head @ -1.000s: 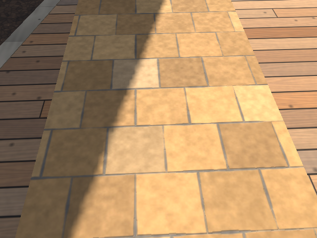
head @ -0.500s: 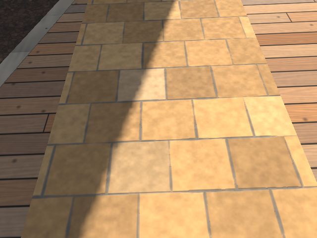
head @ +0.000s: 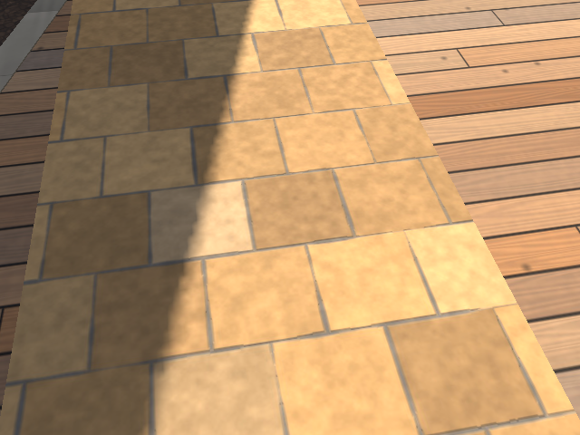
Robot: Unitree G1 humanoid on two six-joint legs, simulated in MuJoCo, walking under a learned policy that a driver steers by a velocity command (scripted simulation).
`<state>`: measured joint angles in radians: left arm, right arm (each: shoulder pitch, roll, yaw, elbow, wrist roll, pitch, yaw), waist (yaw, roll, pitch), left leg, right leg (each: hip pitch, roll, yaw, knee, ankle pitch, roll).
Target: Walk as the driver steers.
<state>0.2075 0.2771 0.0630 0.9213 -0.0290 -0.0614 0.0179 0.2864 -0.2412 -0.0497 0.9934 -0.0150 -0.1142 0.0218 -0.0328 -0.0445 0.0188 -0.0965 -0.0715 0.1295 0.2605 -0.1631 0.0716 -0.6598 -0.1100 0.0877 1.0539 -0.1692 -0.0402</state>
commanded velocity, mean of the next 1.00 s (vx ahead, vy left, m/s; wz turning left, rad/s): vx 0.28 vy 0.00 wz -0.28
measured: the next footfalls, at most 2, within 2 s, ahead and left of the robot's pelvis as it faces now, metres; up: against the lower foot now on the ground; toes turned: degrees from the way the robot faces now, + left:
right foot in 0.30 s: +0.33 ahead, -0.16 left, +0.00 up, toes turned -13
left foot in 0.74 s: +0.58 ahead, -0.02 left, +0.00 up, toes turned -17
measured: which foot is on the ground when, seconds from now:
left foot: down 0.00-0.28, up 0.30-0.72, down 0.74-1.00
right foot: up 0.00-0.28, down 0.30-0.78, up 0.80-0.98, down 1.00-1.00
